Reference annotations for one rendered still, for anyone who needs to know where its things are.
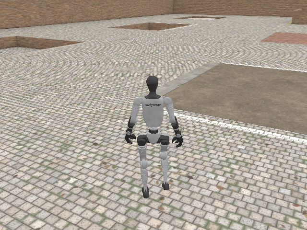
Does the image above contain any robot left upper arm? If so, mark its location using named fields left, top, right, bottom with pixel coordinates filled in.
left=130, top=97, right=143, bottom=124

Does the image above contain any humanoid robot torso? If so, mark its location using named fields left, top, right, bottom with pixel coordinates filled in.
left=142, top=95, right=164, bottom=144

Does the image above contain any right robot forearm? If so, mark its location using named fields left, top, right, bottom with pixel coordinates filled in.
left=171, top=116, right=182, bottom=138

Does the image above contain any left robot hand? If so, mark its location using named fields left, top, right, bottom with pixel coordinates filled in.
left=125, top=133, right=136, bottom=144

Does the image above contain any robot right upper arm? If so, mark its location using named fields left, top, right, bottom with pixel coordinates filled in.
left=163, top=96, right=176, bottom=123

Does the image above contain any right robot hand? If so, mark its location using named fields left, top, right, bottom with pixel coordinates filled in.
left=172, top=136, right=183, bottom=148

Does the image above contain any robot left thigh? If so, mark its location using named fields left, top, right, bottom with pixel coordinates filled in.
left=137, top=134, right=148, bottom=169

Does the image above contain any left robot forearm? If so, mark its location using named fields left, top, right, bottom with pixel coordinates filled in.
left=126, top=117, right=135, bottom=135

